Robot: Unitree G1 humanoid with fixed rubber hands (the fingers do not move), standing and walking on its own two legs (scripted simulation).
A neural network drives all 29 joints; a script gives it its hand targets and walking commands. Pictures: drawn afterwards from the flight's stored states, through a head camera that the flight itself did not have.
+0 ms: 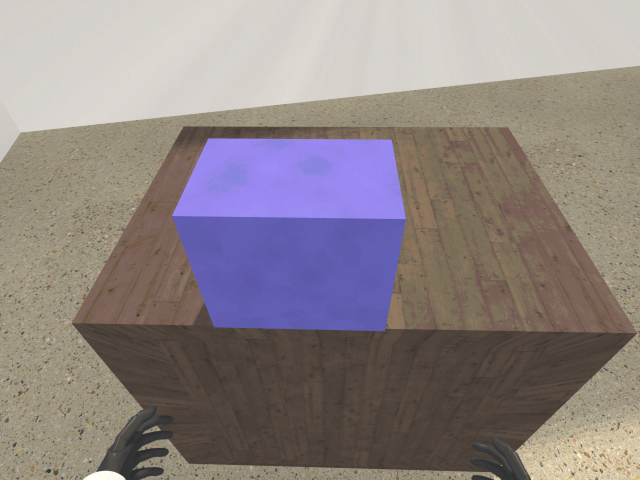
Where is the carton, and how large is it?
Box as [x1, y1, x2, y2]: [172, 138, 405, 330]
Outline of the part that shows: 208,138 175,208 172,217 213,325 222,327 384,330 405,221 391,140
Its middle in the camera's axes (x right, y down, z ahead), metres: -0.03 -0.01 +0.58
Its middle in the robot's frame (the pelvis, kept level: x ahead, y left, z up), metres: +0.44 +0.08 +0.07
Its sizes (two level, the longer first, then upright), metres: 0.266 0.172 0.230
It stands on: a pedestal, 0.73 m high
